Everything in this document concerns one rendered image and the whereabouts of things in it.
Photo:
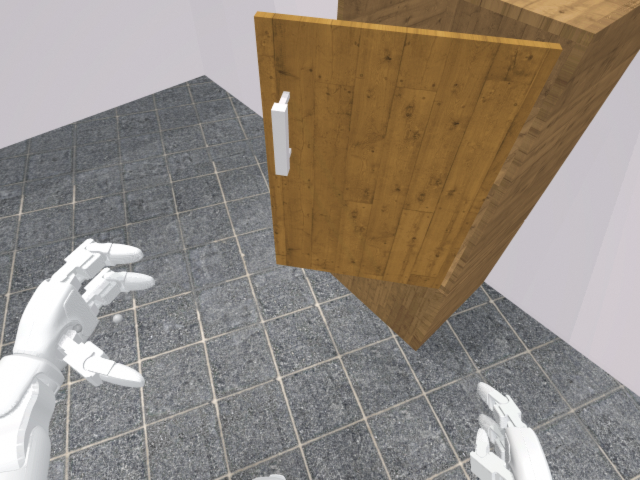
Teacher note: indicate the cupboard door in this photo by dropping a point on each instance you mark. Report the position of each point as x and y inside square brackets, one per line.
[397, 135]

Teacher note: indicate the robot right hand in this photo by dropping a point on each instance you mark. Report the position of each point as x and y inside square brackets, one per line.
[520, 455]

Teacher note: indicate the robot left hand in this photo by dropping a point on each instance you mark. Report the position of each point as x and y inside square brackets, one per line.
[45, 328]

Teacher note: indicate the left robot forearm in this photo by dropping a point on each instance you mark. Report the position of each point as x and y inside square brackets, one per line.
[28, 385]

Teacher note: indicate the handle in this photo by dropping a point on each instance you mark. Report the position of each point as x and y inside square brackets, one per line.
[282, 152]

